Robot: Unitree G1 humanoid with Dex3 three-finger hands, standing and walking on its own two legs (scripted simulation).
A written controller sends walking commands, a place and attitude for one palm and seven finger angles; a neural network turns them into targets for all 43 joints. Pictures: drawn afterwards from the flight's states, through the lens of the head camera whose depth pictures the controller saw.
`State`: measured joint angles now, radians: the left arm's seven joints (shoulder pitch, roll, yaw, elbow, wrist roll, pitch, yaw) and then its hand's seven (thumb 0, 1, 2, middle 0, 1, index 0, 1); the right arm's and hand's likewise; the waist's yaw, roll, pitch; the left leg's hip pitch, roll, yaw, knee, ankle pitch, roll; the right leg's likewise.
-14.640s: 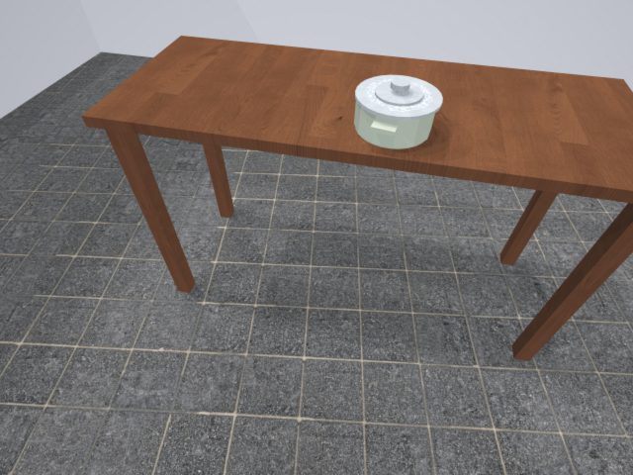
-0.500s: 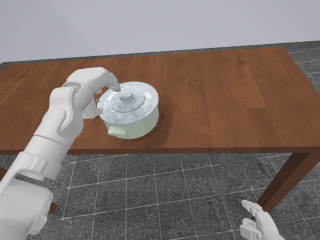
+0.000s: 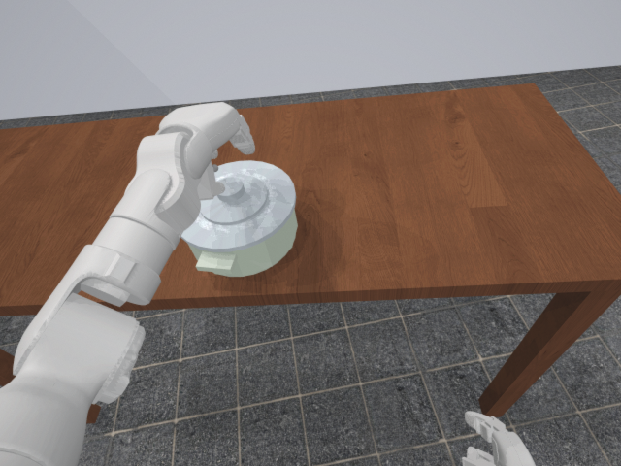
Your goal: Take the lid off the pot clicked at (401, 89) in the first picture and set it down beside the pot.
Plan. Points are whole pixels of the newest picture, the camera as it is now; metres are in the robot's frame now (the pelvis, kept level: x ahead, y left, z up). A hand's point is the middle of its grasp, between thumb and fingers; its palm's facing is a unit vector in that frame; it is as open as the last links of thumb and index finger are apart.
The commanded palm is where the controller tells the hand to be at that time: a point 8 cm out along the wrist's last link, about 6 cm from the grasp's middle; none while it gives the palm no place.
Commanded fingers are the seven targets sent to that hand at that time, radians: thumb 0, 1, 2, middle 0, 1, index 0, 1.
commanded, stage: move the open hand above the knob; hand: left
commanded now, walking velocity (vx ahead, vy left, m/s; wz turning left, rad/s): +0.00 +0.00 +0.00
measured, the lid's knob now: (230, 189) +0.47 +0.13 +0.11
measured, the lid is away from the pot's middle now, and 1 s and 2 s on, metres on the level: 0.00 0.00 0.00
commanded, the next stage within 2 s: lower the open fingers around the knob in 0.70 s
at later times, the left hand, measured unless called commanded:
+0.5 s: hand (216, 166) +0.45 +0.13 +0.17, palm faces -0.26 -0.04 -0.97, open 10.1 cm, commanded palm +0.43 +0.14 +0.24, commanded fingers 0.00 -0.34 1.55 -0.85 -0.08 -0.85 -0.08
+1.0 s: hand (210, 175) +0.45 +0.14 +0.16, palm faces -0.33 -0.07 -0.94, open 10.1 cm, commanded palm +0.43 +0.14 +0.23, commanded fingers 0.00 -0.34 1.55 -0.85 -0.08 -0.85 -0.08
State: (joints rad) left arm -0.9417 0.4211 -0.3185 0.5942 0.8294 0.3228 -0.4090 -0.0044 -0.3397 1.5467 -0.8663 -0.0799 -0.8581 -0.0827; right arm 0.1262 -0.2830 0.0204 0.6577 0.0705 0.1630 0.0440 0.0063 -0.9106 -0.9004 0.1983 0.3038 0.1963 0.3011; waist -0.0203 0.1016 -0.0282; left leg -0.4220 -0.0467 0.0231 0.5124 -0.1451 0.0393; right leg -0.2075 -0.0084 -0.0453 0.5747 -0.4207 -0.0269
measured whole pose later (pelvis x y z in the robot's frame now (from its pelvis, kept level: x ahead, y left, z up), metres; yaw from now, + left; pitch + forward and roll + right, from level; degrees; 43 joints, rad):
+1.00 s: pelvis +0.00 +0.00 +0.00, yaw +0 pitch +3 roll +1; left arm -0.96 0.43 -0.31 0.70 0.83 0.32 -0.45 0.00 -0.34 1.55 -0.86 -0.08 -0.86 -0.08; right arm 0.16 -0.30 0.00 0.65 0.08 0.15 0.04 0.01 -0.91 -0.90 0.20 0.30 0.20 0.30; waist -0.04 0.09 -0.02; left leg -0.40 -0.04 0.02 0.49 -0.14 0.04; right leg -0.18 0.00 -0.04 0.53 -0.40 -0.02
